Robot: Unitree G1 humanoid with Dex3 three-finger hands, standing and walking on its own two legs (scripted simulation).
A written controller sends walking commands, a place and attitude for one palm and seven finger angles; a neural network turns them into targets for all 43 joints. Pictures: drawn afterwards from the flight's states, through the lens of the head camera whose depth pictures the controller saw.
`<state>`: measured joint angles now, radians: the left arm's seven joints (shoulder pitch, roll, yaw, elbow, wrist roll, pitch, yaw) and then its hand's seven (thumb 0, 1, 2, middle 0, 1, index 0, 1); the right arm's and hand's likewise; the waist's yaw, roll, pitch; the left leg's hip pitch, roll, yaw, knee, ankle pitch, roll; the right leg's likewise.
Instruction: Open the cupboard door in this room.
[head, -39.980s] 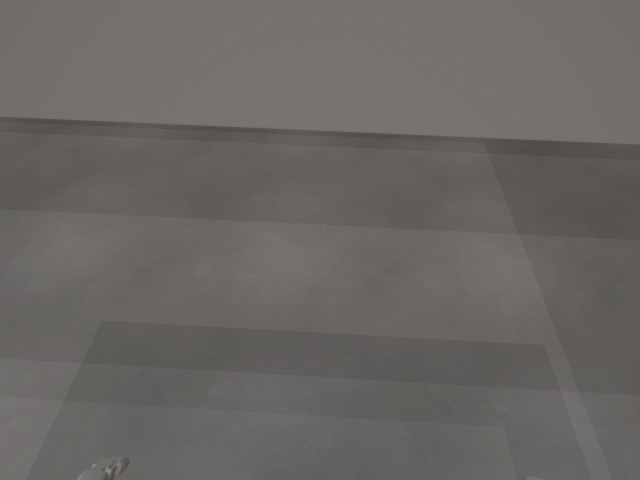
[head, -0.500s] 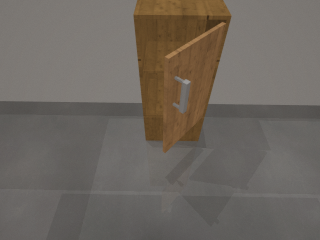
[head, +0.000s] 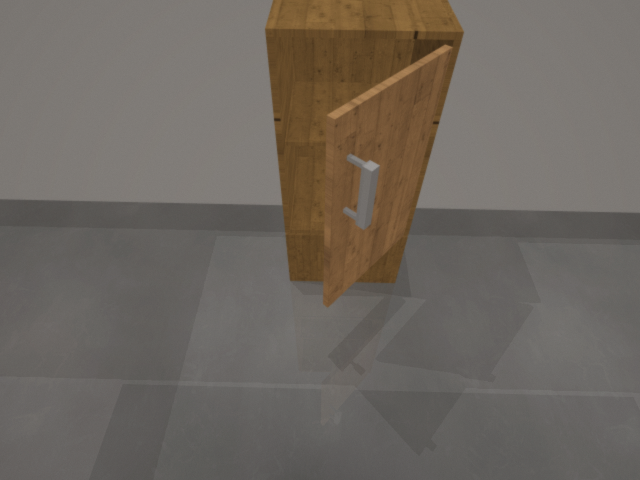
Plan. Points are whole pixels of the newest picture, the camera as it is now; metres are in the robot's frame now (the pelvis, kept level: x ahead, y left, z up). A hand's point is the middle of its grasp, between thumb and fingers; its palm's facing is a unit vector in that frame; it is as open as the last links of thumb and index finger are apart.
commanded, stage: walk to a spot facing it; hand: left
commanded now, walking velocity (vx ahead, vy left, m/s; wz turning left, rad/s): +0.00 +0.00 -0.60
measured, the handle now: (358, 192) +0.63 -0.04 -0.04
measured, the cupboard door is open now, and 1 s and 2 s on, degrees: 48 48 48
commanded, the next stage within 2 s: none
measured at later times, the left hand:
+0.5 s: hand out of the picture +0.08 +0.17 -0.17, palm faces -0.12 -0.95 -0.30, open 7.4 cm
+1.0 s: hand (218, 455) +0.18 +0.17 -0.17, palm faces -0.44 -0.87 -0.21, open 7.4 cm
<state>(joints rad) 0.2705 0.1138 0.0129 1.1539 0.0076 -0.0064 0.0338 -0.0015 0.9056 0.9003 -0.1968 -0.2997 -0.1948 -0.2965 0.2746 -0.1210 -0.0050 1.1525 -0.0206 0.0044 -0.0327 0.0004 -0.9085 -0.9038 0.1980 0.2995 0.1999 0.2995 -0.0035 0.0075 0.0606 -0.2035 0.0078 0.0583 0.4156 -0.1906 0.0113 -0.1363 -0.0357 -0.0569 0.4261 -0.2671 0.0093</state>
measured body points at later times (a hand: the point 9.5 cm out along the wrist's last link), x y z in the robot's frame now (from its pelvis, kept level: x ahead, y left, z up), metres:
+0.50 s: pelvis -0.01 -0.03 -0.01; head +0.04 -0.06 +0.44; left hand +0.09 +0.22 -0.14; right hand +0.02 -0.29 -0.17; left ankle -0.01 +0.12 -0.68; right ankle -0.02 -0.11 -0.74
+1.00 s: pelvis +0.01 +0.02 +0.00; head +0.08 +0.01 +0.44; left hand +0.21 +0.21 -0.16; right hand -0.05 -0.24 -0.13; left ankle +0.04 +0.13 -0.74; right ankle -0.07 -0.11 -0.66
